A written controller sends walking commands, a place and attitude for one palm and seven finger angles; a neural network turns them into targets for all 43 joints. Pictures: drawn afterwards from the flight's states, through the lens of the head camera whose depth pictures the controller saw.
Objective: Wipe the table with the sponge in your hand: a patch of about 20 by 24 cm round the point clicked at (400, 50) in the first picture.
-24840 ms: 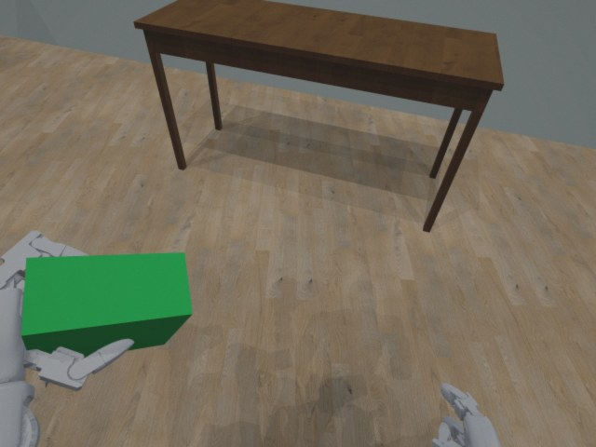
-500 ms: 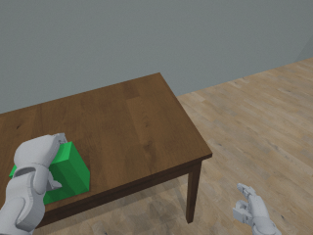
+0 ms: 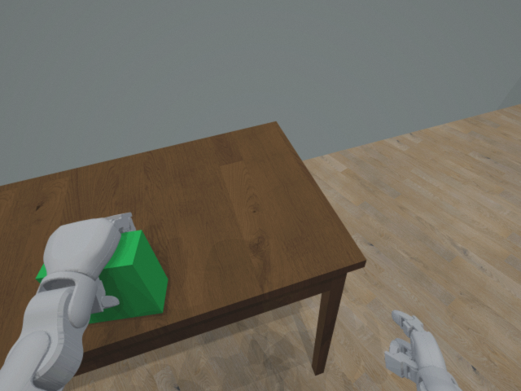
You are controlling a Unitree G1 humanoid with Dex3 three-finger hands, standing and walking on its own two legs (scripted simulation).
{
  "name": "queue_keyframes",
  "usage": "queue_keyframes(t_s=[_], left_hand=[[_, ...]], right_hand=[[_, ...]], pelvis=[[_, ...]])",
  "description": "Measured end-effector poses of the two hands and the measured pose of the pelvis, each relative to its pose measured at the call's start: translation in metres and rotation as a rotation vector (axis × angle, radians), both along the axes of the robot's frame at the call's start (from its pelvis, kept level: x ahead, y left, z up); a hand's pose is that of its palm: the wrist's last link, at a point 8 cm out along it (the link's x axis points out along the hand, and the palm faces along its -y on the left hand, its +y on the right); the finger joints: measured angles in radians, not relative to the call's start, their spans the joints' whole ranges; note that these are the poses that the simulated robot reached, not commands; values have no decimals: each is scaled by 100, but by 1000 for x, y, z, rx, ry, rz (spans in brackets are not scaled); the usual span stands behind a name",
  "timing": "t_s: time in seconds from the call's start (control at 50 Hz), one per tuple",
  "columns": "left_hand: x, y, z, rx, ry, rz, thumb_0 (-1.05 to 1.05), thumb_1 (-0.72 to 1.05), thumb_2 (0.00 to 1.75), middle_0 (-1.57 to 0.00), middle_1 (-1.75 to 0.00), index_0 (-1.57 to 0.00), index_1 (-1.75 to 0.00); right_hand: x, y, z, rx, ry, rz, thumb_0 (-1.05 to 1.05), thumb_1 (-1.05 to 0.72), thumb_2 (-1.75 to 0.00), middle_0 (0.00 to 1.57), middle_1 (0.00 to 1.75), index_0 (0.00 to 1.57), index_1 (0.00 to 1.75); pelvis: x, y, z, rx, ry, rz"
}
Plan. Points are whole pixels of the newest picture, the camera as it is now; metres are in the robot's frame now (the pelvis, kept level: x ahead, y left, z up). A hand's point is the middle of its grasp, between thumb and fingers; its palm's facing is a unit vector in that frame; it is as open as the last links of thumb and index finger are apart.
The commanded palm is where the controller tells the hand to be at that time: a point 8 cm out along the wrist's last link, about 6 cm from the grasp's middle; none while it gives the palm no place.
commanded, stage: move the sponge above the wiping area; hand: left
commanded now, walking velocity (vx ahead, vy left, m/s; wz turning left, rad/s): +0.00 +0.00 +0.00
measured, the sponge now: (116, 287) +0.24 +0.28 +0.03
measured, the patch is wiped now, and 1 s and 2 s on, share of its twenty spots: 0.00 0.00 0.00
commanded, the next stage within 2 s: lower the sponge onto the table in 1.68 s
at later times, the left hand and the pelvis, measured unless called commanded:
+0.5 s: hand (90, 252) +0.25 +0.29 +0.12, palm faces +0.12 -0.06 -0.99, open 10.4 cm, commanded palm +0.21 +0.30 +0.17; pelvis +0.00 +0.01 +0.00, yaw +1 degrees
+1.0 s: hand (72, 255) +0.24 +0.32 +0.11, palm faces +0.09 -0.06 -0.99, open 10.4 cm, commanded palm +0.21 +0.30 +0.17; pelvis +0.00 +0.00 +0.00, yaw +0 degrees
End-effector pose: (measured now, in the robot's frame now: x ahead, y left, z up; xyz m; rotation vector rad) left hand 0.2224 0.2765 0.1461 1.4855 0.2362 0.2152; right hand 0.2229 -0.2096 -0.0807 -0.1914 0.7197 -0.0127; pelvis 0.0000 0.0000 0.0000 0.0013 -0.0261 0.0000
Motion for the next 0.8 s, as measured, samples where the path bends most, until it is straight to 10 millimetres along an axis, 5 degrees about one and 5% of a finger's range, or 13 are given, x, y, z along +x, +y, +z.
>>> queue_keyframes(t_s=[0.12, 0.22, 0.32, 0.42, 0.52, 0.64, 0.8], left_hand=[[2, 27, 28, 21, -135, 140, 0, -52, 103, -70, -128, -72, -128], [-7, 43, 12, -31, -26, 277, 0, -52, 103, -69, -128, -71, -129], [-15, 23, -15, -48, 104, 171, 0, -52, 103, -69, -128, -71, -129], [-12, 3, 7, -12, -31, 2, 0, -52, 103, -69, -128, -71, -128], [0, 17, 23, 6, -122, 93, 0, -52, 103, -69, -128, -71, -129], [4, 32, 7, -27, -6, 236, 0, -52, 103, -69, -128, -71, -129], [-7, -4, -4, -36, 34, 36, 0, -52, 103, -69, -128, -71, -129]], right_hand=[[4, 10, 1, 37, 6, 9, 1, -90, -90, 20, 30, 20, 30], [10, 13, 3, 52, -2, 16, 1, -90, -90, 20, 30, 20, 30], [15, 15, 7, 11, -16, 37, 1, -90, -90, 20, 30, 20, 30], [14, 21, 9, -9, -23, 50, 1, -90, -90, 20, 30, 20, 30], [9, 26, 5, 33, 2, 43, 1, -90, -90, 20, 30, 20, 30], [4, 22, 1, 57, 21, 30, 1, -90, -90, 20, 30, 20, 30], [2, 9, 1, 3, 19, 29, 1, -90, -90, 20, 30, 20, 30]], pelvis=[[1, 4, 1, -2, -5, -1], [-1, 8, 1, -2, 2, 10], [-2, 11, 1, -4, 1, 19], [-2, 12, 0, -7, -11, 13], [-4, 11, 1, -4, -14, 9], [-6, 9, 2, -1, -1, 9], [-2, 7, 1, -1, -10, 3]])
